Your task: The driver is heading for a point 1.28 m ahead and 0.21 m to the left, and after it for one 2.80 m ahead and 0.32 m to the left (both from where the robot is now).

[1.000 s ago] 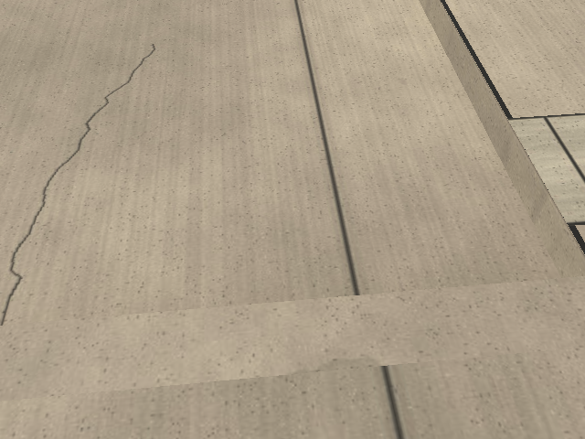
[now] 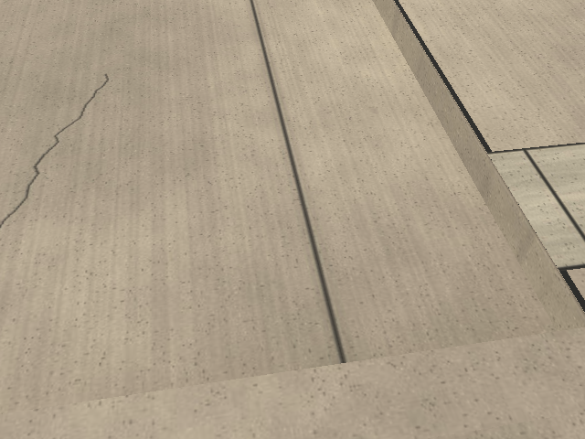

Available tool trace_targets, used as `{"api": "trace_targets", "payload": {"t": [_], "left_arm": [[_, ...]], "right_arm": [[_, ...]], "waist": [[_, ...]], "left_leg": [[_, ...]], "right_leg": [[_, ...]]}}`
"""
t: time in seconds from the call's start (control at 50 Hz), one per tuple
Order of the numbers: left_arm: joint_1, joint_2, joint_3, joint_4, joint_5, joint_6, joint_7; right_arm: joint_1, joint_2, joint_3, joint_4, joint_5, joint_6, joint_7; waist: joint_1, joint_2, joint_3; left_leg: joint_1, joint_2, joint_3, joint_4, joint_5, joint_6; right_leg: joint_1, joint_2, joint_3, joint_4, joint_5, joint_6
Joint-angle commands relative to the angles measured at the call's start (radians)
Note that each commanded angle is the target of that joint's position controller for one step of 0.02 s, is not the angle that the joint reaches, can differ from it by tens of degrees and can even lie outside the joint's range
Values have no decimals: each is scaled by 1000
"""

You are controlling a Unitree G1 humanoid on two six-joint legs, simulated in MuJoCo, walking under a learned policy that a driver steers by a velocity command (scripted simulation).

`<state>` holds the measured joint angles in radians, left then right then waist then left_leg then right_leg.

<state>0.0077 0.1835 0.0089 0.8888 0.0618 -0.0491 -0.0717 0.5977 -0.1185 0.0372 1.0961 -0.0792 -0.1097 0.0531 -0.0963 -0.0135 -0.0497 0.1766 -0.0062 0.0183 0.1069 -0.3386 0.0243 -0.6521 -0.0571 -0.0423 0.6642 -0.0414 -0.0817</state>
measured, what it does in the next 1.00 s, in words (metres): walks ahead: right foot, then left foot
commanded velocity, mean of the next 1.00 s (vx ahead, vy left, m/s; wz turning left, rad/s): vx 0.26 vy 0.00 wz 0.00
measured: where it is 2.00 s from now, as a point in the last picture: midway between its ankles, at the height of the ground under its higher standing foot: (270, 354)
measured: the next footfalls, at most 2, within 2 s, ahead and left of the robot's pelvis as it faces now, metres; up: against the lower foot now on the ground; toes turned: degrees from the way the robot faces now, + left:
right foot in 0.08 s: +0.22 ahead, -0.13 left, +0.00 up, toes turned -4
left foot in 0.46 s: +0.33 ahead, +0.09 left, +0.00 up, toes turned +3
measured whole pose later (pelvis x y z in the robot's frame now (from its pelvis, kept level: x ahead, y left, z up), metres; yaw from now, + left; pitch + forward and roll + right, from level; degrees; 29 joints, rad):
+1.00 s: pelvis +0.35 +0.00 +0.02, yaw -1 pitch -1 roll +1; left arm 0.24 0.21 0.08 0.96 0.07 -0.08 -0.04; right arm 0.35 -0.18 -0.05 1.01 -0.07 -0.12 0.01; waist -0.04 -0.02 0.02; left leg -0.03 -0.03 0.07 0.29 -0.25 0.05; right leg -0.45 -0.03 0.02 1.08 -0.35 -0.10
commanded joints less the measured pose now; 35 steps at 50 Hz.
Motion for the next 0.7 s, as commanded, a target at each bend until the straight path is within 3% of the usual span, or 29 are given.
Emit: {"api": "trace_targets", "payload": {"t": [0.02, 0.06, 0.08, 0.1, 0.12, 0.14, 0.16, 0.18, 0.2, 0.22, 0.24, 0.26, 0.3, 0.32, 0.36, 0.4, 0.44, 0.46, 0.48, 0.5, 0.52, 0.54, 0.6, 0.62, 0.64, 0.66, 0.68, 0.7], "left_arm": [[-127, 91, 24, -95, -11, -9, 7], [-51, 132, 45, -78, -36, -13, 15], [89, 171, 63, -34, -48, -22, 27], [304, 188, 63, 21, -37, -25, 33], [581, 212, 63, 92, -27, -25, 41], [668, 211, 76, 151, 12, -49, 46], [475, 242, 92, 109, -6, -74, 55], [349, 182, 84, 83, -21, -75, 66], [279, 110, 62, 73, -34, -75, 68], [225, 54, 48, 58, -31, -75, 63], [193, 20, 38, 47, -32, -81, 56], [163, 34, 43, 34, -39, -92, 50], [86, 116, 61, -1, -26, -107, 29], [93, 142, 67, 1, -24, -108, 19], [152, 150, 70, 23, -35, -108, 1], [158, 157, 74, 27, -45, -104, -12], [171, 142, 71, 33, -64, -87, -29], [208, 118, 66, 35, -77, -76, -36], [353, 96, 70, 46, -83, -65, -29], [491, 98, 72, 83, -80, -56, -14], [416, 134, 83, 64, -71, -47, -3], [349, 140, 86, 38, -68, -43, 0], [295, 113, 80, 24, -77, -43, -12], [307, 133, 90, 26, -69, -42, -10], [320, 171, 107, 28, -49, -42, -2], [333, 185, 118, 32, -26, -44, 7], [349, 173, 118, 35, -13, -51, 19], [355, 152, 113, 36, -14, -57, 33]], "right_arm": [[-16, -210, -48, -45, -1, 0, -7], [-29, -268, -74, -52, 0, 6, -11], [10, -261, -79, -43, -18, 4, -7], [176, -149, -52, -29, -40, -2, -7], [193, -72, -23, -67, -33, -10, 23], [-93, -130, -62, -136, 34, -8, 32], [-212, -130, -70, -174, 52, -15, 17], [-234, -150, -76, -183, 33, -12, -9], [-235, -111, -62, -196, 10, -2, -27], [-227, -70, -48, -201, 4, 10, -29], [-186, -55, -47, -192, 12, 22, -22], [-154, -71, -54, -182, 25, 26, -10], [-113, -114, -68, -161, 48, 31, 16], [-165, -114, -64, -172, 47, 38, 24], [-232, -138, -68, -195, 42, 52, 23], [-258, -181, -80, -202, 45, 43, 4], [-308, -203, -90, -206, 52, 28, -15], [-354, -225, -95, -216, 66, 20, -23], [-454, -271, -99, -242, 92, 11, -20], [-525, -258, -92, -258, 94, 9, -3], [-532, -239, -95, -244, 85, 18, 8], [-526, -237, -99, -232, 81, 22, 8], [-498, -222, -107, -203, 81, 33, 6], [-477, -236, -114, -192, 73, 36, 0], [-471, -260, -128, -187, 58, 38, -11], [-489, -262, -135, -187, 41, 40, -24], [-524, -239, -133, -195, 28, 41, -36], [-565, -204, -127, -209, 21, 37, -43]], "waist": [[84, 136, 144], [144, 122, 80], [176, 95, -9], [173, -49, -257], [248, -213, -447], [310, -94, -218], [238, -40, -26], [185, 1, -1], [123, 14, -22], [75, 16, -16], [27, 8, -12], [3, -11, 0], [-38, -17, 4], [-19, -24, 4], [-3, -31, -9], [-2, -16, -16], [13, 8, -26], [40, 36, -36], [147, 88, -82], [202, 101, -122], [166, 86, -77], [142, 78, -52], [100, 44, -10], [100, 31, -7], [108, 8, 23], [124, -18, 76], [141, -45, 123], [148, -64, 155]], "left_leg": [[-151, 276, -67, 31, 697, 184], [-163, 238, -5, 189, 985, 138], [-253, 180, 29, 374, 995, 82], [-519, 82, 32, 688, 655, 18], [-778, -86, -12, 1045, -187, -30], [-906, -58, -150, 1297, -248, 8], [-917, 34, -154, 1323, -171, 30], [-822, 93, -138, 1281, -161, 30], [-741, 134, -131, 1227, -155, 27], [-666, 155, -119, 1181, -161, 14], [-615, 161, -111, 1106, -170, -1], [-580, 153, -85, 1034, -128, -19], [-457, 125, -2, 847, 72, -56], [-439, 118, 19, 765, 147, -72], [-444, 122, -10, 671, 243, -83], [-452, 132, -34, 575, 285, -75], [-432, 130, -21, 459, 378, -41], [-417, 141, -30, 394, 537, -4], [-385, 181, -77, 368, 718, 78], [-382, 202, -105, 367, 617, 129], [-448, 162, -73, 365, 498, 92], [-457, 139, -58, 363, 433, 60], [-406, 116, -40, 375, 337, 37], [-406, 106, -29, 378, 255, 49], [-444, 81, -9, 391, 85, 63], [-523, 60, 3, 401, -50, 72], [-604, 44, 21, 424, -68, 79], [-675, 46, 35, 442, -20, 85]], "right_leg": [[97, 43, -28, -27, -24, -28], [315, 105, -92, -96, 6, -52], [557, 102, -70, -62, 73, -81], [1034, -61, 128, 5, 242, -227], [1325, -331, 618, -206, 207, -414], [1117, -311, 655, -308, 198, -319], [820, -310, 512, -331, 258, -266], [641, -288, 395, -350, 409, -270], [536, -261, 297, -359, 568, -261], [442, -235, 238, -387, 670, -250], [380, -201, 187, -413, 664, -227], [322, -155, 118, -429, 641, -208], [169, -65, -14, -422, 653, -163], [157, -55, -23, -418, 657, -154], [219, -98, 35, -389, 629, -160], [301, -139, 74, -330, 584, -165], [372, -122, 97, -263, 471, -141], [411, -81, 91, -229, 353, -95], [465, 11, 41, -211, 139, -13], [496, 50, 25, -233, 17, 24], [516, 52, 19, -233, -8, 15], [489, 45, 25, -229, -12, 0], [404, 31, 45, -281, -111, -5], [412, 25, 55, -300, -179, -24], [420, 1, 86, -329, -304, -69], [445, -52, 156, -376, -426, -126], [497, -123, 240, -427, -490, -177], [571, -192, 303, -463, -486, -210]]}}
